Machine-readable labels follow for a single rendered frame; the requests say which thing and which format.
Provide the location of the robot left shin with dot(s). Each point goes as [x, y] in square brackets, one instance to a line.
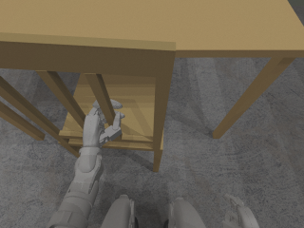
[126, 197]

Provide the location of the left robot hand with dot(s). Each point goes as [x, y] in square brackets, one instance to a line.
[94, 125]

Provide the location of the left robot thigh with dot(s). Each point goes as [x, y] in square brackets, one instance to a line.
[120, 214]

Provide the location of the left robot forearm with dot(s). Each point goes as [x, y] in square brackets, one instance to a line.
[80, 196]

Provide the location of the right robot hand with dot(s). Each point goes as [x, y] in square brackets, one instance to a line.
[244, 217]

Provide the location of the table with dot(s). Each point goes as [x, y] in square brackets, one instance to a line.
[200, 29]

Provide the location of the chair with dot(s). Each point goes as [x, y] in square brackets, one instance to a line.
[135, 73]

